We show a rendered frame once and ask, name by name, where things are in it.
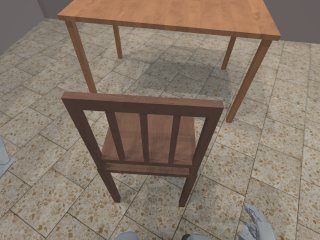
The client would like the robot right shin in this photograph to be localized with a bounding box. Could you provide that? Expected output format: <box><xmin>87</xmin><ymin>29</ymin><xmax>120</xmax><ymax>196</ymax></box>
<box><xmin>188</xmin><ymin>232</ymin><xmax>201</xmax><ymax>239</ymax></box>

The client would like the left robot hand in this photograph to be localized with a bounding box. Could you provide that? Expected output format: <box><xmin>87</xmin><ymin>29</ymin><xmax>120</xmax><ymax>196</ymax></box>
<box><xmin>0</xmin><ymin>136</ymin><xmax>15</xmax><ymax>178</ymax></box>

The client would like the right robot hand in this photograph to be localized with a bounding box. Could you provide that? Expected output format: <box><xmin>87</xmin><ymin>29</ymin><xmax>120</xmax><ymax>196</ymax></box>
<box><xmin>238</xmin><ymin>203</ymin><xmax>276</xmax><ymax>240</ymax></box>

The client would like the table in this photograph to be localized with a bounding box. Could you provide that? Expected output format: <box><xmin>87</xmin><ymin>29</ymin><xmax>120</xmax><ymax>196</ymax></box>
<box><xmin>57</xmin><ymin>0</ymin><xmax>281</xmax><ymax>123</ymax></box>

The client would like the chair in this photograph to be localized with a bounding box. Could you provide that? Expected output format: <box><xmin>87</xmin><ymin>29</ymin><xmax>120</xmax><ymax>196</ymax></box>
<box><xmin>61</xmin><ymin>91</ymin><xmax>224</xmax><ymax>208</ymax></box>

